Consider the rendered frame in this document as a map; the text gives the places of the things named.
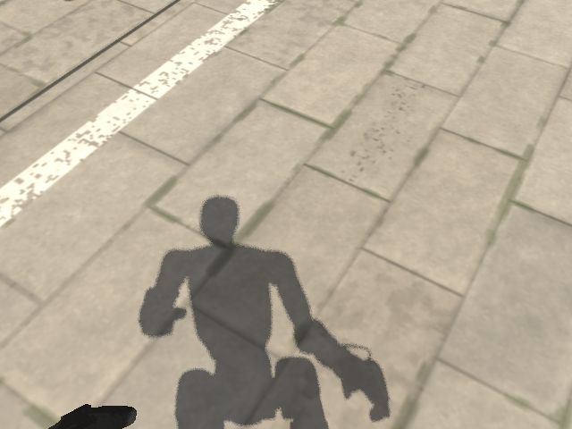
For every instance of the left robot hand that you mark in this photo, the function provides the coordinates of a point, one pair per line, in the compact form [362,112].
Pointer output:
[105,417]

